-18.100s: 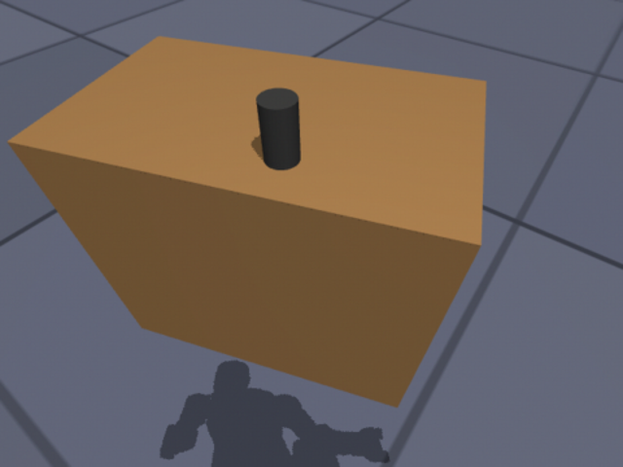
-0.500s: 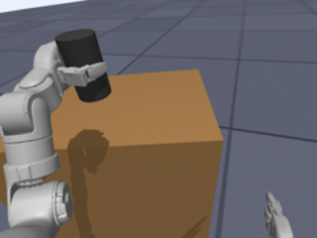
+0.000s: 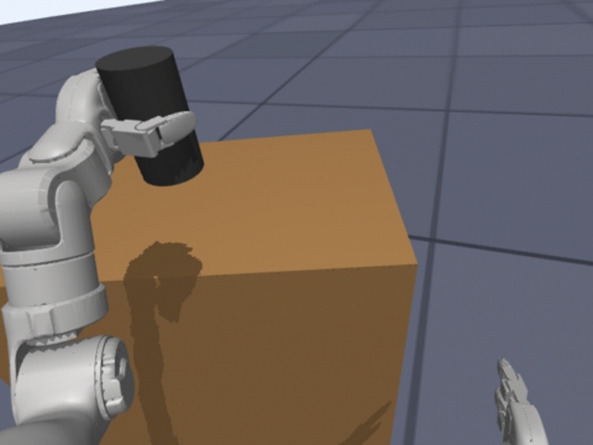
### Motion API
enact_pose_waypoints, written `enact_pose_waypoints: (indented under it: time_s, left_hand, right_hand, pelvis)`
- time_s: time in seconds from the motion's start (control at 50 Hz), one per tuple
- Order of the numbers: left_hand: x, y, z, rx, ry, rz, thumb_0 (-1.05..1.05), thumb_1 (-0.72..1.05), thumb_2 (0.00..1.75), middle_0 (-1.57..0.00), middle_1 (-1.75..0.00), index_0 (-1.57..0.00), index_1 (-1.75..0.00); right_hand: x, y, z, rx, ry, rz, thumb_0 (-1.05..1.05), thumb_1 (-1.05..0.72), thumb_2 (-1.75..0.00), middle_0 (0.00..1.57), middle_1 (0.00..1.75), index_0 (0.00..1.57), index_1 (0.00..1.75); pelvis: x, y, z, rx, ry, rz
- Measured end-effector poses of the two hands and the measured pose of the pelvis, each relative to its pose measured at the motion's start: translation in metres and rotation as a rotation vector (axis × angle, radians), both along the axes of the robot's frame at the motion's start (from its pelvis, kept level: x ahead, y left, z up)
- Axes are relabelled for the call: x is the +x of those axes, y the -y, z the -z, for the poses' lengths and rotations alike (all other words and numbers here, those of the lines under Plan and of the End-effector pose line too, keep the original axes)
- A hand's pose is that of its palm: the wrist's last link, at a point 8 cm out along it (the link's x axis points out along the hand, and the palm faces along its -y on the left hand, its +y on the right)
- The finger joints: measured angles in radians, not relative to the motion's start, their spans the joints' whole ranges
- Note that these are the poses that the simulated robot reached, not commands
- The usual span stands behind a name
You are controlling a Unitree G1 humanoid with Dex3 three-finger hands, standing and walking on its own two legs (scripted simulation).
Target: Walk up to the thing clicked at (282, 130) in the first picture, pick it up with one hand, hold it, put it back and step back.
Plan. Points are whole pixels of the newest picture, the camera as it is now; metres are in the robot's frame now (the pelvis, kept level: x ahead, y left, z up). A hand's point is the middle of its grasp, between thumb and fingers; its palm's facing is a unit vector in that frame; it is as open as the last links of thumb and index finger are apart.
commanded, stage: hold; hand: left
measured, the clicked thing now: (156, 119) +0.34 +0.16 +0.34
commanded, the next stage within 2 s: crouch in 0.64 s
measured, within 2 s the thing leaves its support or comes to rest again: neither
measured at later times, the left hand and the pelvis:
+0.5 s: hand (154, 117) +0.34 +0.16 +0.35, palm faces +0.17 -0.98 -0.03, open 10.1 cm; pelvis +0.00 +0.00 +0.00, yaw +0 degrees
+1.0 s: hand (168, 141) +0.37 +0.17 +0.31, palm faces +0.23 -0.97 +0.02, open 10.1 cm; pelvis +0.00 +0.00 +0.00, yaw +0 degrees
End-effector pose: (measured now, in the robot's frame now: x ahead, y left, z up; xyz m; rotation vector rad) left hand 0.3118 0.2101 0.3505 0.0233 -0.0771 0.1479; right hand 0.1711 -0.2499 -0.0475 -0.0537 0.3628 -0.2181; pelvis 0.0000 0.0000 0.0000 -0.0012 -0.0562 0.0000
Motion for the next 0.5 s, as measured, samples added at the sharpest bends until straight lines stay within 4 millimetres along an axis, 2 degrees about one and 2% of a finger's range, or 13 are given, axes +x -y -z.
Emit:
enact_pose_waypoints:
  time_s: [0.14,0.26,0.36,0.5]
  left_hand:
    - [0.008,0.008,0.020,-0.013,-0.079,0.022,-0.02,-0.39,1.11,-0.72,-1.00,-0.72,-1.01]
    - [0.010,0.009,0.037,-0.025,-0.079,0.007,-0.02,-0.39,1.12,-0.72,-1.01,-0.71,-1.02]
    - [0.008,0.003,0.031,-0.013,-0.022,-0.032,-0.02,-0.39,1.12,-0.72,-1.01,-0.71,-1.02]
    - [0.003,-0.002,0.005,0.013,0.032,-0.024,-0.02,-0.40,1.13,-0.72,-1.02,-0.71,-1.03]
  right_hand:
    - [0.003,-0.005,-0.003,0.023,0.013,-0.026,-0.01,0.52,-0.06,0.05,0.05,0.05,0.05]
    - [-0.001,0.000,-0.002,0.013,-0.007,-0.007,-0.01,0.52,-0.06,0.05,0.05,0.05,0.05]
    - [-0.005,0.007,0.000,-0.009,-0.024,0.023,-0.01,0.51,-0.06,0.05,0.05,0.05,0.05]
    - [-0.002,0.007,0.001,-0.019,-0.025,0.015,-0.01,0.50,-0.06,0.05,0.05,0.05,0.05]
  pelvis:
    - [0.003,0.001,-0.001,0.004,-0.003,0.001]
    - [0.002,0.002,0.000,0.004,-0.003,0.003]
    - [0.001,0.002,0.001,0.002,-0.006,0.006]
    - [0.003,0.000,0.000,-0.001,-0.004,0.002]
